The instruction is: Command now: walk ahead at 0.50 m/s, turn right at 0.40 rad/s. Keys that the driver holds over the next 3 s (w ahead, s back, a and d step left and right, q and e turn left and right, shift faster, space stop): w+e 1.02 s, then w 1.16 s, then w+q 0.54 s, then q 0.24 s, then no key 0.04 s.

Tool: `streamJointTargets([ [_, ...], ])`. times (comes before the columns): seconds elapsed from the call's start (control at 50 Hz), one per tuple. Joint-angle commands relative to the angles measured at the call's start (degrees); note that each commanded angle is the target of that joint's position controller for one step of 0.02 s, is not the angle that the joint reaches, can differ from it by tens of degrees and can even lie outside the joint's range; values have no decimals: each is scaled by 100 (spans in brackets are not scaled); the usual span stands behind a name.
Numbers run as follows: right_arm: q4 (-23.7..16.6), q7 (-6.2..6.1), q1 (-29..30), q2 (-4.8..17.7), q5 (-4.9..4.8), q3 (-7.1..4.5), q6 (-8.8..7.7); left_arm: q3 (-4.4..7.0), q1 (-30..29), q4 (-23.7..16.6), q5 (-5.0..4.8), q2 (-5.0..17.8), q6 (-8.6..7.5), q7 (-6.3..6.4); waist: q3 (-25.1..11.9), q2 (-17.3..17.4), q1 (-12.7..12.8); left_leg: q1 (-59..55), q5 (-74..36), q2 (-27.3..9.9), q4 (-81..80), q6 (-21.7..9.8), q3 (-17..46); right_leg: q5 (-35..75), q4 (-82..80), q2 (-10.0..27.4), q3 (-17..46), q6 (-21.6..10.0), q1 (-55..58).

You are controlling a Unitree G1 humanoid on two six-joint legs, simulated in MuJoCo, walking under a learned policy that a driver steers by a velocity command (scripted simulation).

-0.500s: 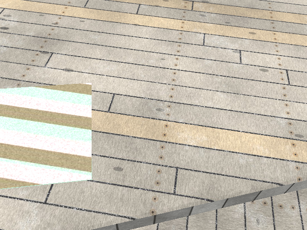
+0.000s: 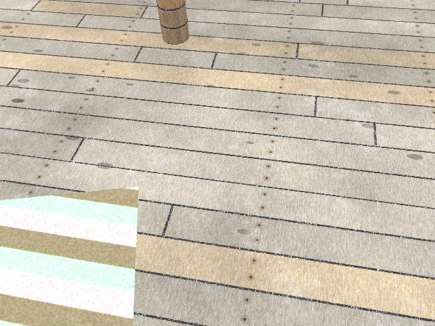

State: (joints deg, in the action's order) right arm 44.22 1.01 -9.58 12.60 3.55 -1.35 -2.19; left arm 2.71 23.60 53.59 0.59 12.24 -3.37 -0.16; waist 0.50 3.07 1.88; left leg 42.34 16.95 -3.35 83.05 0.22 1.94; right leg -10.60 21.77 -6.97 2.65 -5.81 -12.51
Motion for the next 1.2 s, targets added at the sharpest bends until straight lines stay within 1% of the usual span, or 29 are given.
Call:
streamJointTargets([
  [0.02, -699, -79, 516, 33, 6, 31, 51, 130, 557, -197, 7, 711, -86, 89, -66, -784, 18, 2199, 393, 9, 2061, 61, -274, 35, -649, 1646, 2225, -1407, 693],
  [0.08, -1372, -139, 1635, -206, 60, 230, 8, 75, 1054, -28, 34, 735, -152, 143, 292, -536, 200, 4059, 985, -119, 2983, -113, -192, -938, -681, 1792, 2721, -1315, 1104],
  [0.14, -1944, -107, 2262, -326, 51, 402, 19, 20, 1107, 133, 11, 631, -133, 201, 399, -657, 220, 3589, 1072, -92, 1814, -133, -437, -545, -987, 1354, 2413, -990, 460],
  [0.16, -2154, -100, 2353, -395, 70, 424, 51, 59, 1101, 123, 15, 676, -98, 320, 235, -798, 190, 3252, 1042, -158, 1584, -166, -219, 205, -1180, 1539, 2572, -1010, 516],
  [0.2, -2201, -53, 2102, -300, -36, 449, 112, 137, 687, -148, -74, 860, -15, 371, -50, -786, 63, 1388, 757, -178, -287, -245, -426, 1428, -1861, 1590, 1998, -888, 208],
  [0.24, -1900, -61, 1155, -363, -163, 419, 178, 165, 204, -396, -81, 929, 31, 243, -495, -896, -337, -618, 848, 232, -1088, -393, -940, 3725, -1517, 1413, 1229, -699, -205],
  [0.28, -1504, -177, -306, 138, -292, 110, 97, 280, 347, -440, -108, 1170, -24, 103, -1221, -1116, -948, -2070, 1216, 645, -1951, -624, -682, 7023, 528, 1495, 1177, -412, 483],
  [0.3, -1353, -210, -1113, 512, -198, -74, -40, 364, 8, -559, -136, 1265, -132, 18, -1726, -846, -1454, -3016, 1308, 331, -2828, -790, 106, 6601, 2142, 1308, 1102, -201, 226],
  [0.32, -1243, -219, -1662, 1261, 63, -288, -155, 267, -304, -1098, -262, 553, -219, -53, -2296, 947, -1454, -3972, 2830, -1303, -4765, -1019, 3023, 2445, 4427, 364, 740, 126, -1271],
  [0.34, -1219, -267, -972, 1418, -175, -328, 5, 264, 66, -1348, 29, 372, -258, -189, -2327, 1931, -748, -3956, 2749, -1939, -6631, -1129, 5987, -412, 6043, -68, 845, 213, -2509],
  [0.36, -1292, -254, -189, 954, -275, -243, 33, 286, 180, -1295, 267, 339, -190, -185, -1460, 1053, -271, -3155, 3462, -2071, -6472, -1229, 5630, -363, 6951, 274, 825, 158, -2958],
  [0.38, -1098, -234, 37, 438, -289, -131, 7, 229, -161, -1382, 326, 182, -81, -154, -453, 514, -174, -2250, 3819, -1815, -6227, -1284, 4482, -235, 7258, 529, 323, 114, -3261],
  [0.42, -670, -196, -68, -133, -122, -7, -170, 152, -426, -1601, 291, -76, 127, -107, 292, 149, 101, -1159, 2710, -1496, -6034, -966, 2720, -357, 7329, 735, 261, 7, -3379],
  [0.48, -111, -60, -312, -14, -103, -109, -340, 54, -506, -1842, 135, -162, 276, -16, 241, 229, 432, -1442, 991, -1330, -6362, -610, 1358, -189, 7313, 756, 439, -46, -3813],
  [0.52, -14, -8, -379, 285, -151, -209, -430, 145, -848, -1902, 128, 307, 317, -37, 291, 89, 314, -1731, 93, -1156, -6893, -577, 418, 306, 6212, 718, 289, 109, -3672],
  [0.56, 37, -129, -452, 260, -235, -211, -449, 199, -1335, -1898, 132, 443, 345, -133, 204, 62, 54, -2152, -639, -840, -7199, -627, -525, 741, 4981, 635, -82, 265, -3275],
  [0.62, 96, -225, -849, 483, -255, -253, -502, 168, -1729, -1881, 116, 289, 319, -277, 3, 68, -126, -3442, -2223, -852, -7117, -667, -1040, 1083, 3659, 748, -381, 287, -3174],
  [0.68, 134, -283, -1292, 651, -256, -322, -428, 86, -2376, -1962, 130, 106, 295, -445, 41, 102, -533, -4392, -2442, -949, -7244, -646, -1327, 1003, 2307, 739, -831, 214, -2901],
  [0.74, 210, -306, -1494, 782, -238, -366, -314, 107, -2513, -2043, 135, 177, 333, -506, 160, 297, -545, -4937, -3976, -1130, -6888, -557, -1623, 482, 1508, 581, -1145, -6, -2378],
  [0.8, 249, -331, -1572, 1108, -259, -448, -134, 256, -1906, -1921, 148, 484, 354, -390, -123, 466, -206, -5277, -6440, -1281, -5608, -553, -1766, -476, 1296, 121, -1382, -380, -1520],
  [0.84, 155, -303, -1410, 1241, -336, -484, -48, 403, -661, -1545, 199, 705, 239, -247, -719, 255, 448, -4574, -5745, -1182, -3608, -488, -1847, -371, 484, -87, -1130, -639, 166],
  [0.86, -26, -305, -1423, 936, -293, -428, -60, 521, -119, -1460, 246, 1080, 204, -177, -1144, -216, 599, -3013, -3051, -1022, -2149, -382, -1710, -1037, 574, 879, 219, -836, 1665],
  [0.88, -620, -212, -1194, 550, -345, -351, -101, 665, -390, -1621, 174, 1753, 238, -179, -1383, -1598, 246, -315, 1381, 457, -7, 36, -1256, -994, -102, 2397, 3708, -1893, 3126],
  [0.9, -801, -155, -523, 862, -268, -395, -181, 646, -146, -1725, 77, 1550, 307, -124, -1392, -522, 577, 341, 1002, 298, 326, 28, -76, -298, -548, 2529, 3930, -1921, 3056],
  [0.94, -803, -138, -359, 745, -335, -307, -343, 482, -512, -1568, 14, 1090, 222, -50, -406, 42, 134, 43, 127, -198, -574, -38, 60, 1277, -613, 2230, 2485, -1507, 1707],
  [0.96, -733, -138, -330, 740, -218, -317, -280, 409, -743, -1541, 8, 922, 164, -43, -194, 265, -96, -265, 68, -329, -972, -46, 105, 1610, -661, 1749, 1895, -1116, 1237],
  [0.98, -717, -133, -675, 712, -134, -289, -164, 366, -798, -1571, 5, 877, 98, -13, -269, -194, -267, -546, 70, -326, -1102, 54, 73, 2168, -702, 1752, 1747, -1195, 929],
  [1.02, -689, -107, -704, 714, -39, -268, 17, 297, -605, -1433, -68, 835, -14, -24, -120, -253, -346, -624, 172, -356, -1513, 232, 15, 2532, -777, 1527, 1492, -1191, 549],
  [1.2, -1073, 68, 994, 453, -167, -73, 44, 199, 358, -939, -34, 1003, -123, -6, 144, -641, 292, -315, -1819, -150, -4090, 103, -442, 2895, -878, 1248, 915, -518, 1076],
])
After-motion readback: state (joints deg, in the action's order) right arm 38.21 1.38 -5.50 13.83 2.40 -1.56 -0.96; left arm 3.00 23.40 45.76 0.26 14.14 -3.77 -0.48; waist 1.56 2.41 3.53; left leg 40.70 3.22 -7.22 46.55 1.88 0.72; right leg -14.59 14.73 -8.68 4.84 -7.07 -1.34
